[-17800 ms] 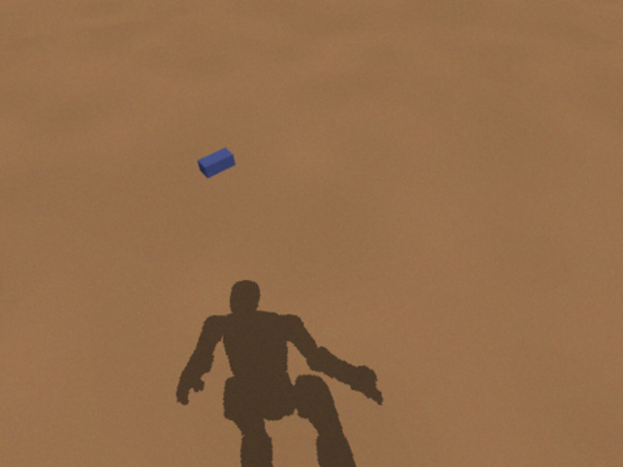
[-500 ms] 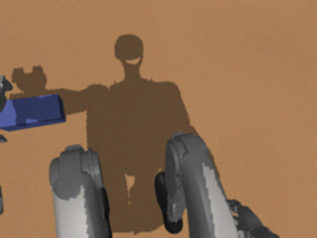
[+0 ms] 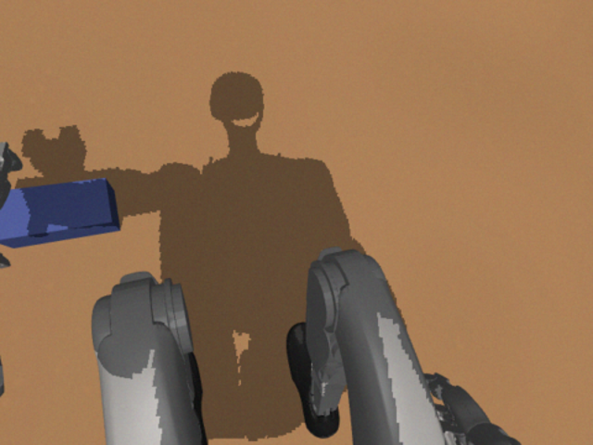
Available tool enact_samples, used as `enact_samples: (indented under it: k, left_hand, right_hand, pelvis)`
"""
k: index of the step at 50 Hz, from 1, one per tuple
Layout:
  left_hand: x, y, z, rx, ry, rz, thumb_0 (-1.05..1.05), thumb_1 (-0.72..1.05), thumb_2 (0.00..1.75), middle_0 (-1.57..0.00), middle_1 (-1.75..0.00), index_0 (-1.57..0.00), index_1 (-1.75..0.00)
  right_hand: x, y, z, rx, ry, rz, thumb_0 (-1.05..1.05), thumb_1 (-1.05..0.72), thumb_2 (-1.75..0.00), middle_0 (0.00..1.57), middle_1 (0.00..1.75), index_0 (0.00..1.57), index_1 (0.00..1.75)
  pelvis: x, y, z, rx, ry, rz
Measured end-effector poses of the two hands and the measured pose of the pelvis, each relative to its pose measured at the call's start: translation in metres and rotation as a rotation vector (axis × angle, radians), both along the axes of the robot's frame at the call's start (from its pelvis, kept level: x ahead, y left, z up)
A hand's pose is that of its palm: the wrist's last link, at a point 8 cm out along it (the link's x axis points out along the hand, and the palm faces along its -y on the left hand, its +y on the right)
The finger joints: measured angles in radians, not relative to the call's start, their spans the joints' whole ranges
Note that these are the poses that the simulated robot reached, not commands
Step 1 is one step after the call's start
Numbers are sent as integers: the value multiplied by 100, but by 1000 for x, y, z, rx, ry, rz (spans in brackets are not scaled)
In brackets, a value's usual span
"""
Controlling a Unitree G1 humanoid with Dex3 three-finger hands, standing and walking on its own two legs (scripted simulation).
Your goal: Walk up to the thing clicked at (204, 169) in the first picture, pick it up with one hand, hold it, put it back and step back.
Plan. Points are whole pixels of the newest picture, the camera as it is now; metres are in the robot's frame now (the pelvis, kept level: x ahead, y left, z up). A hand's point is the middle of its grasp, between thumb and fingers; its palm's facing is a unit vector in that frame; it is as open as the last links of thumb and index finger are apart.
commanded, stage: rise first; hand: left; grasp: from above
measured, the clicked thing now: (59, 213) +0.45 +0.33 -0.29
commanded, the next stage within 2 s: approach in 0.12 s
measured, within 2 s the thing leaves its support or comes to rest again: neither
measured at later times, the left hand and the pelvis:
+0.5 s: hand (37, 205) +0.43 +0.32 -0.17, palm faces -0.44 -0.07 -0.90, open 14.0 cm; pelvis +0.00 +0.00 +0.00, yaw +0 degrees
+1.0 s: hand (12, 212) +0.42 +0.35 -0.18, palm faces -0.52 -0.12 -0.85, open 14.1 cm; pelvis +0.00 +0.00 -0.01, yaw +0 degrees
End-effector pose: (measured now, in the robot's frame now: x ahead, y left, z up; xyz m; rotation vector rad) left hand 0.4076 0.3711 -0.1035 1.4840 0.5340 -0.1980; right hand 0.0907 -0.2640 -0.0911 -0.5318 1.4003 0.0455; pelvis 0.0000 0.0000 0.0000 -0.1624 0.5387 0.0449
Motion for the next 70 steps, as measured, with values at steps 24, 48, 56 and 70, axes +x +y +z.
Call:
enact_samples:
  k: [24,48,56,70]
  left_hand:
    - [21,-41,-12,-16,-3,-105,0,-54,100,-8,-107,-9,-106]
    - [23,-19,-17,11,106,77,0,-54,99,-8,-106,-9,-105]
    - [19,-23,-32,-58,45,-65,0,-55,99,-8,-104,-9,-104]
    - [24,-55,-71,-27,-45,-92,0,-53,100,-8,-100,-8,-100]
  right_hand:
    - [-7,2,3,5,-6,6,0,-91,-90,20,30,20,30]
    - [-41,-1,-5,34,44,-28,0,-91,-90,20,30,20,30]
    - [-18,1,4,-15,57,26,0,-91,-90,20,30,20,30]
    - [-5,0,7,-20,-5,124,0,-90,-90,20,30,20,30]
  pelvis:
    - [-1,-1,0,4,6,-2]
    - [-3,-3,-6,16,-14,-9]
    - [3,1,-7,-13,-14,-5]
    - [1,1,-21,-24,-45,-24]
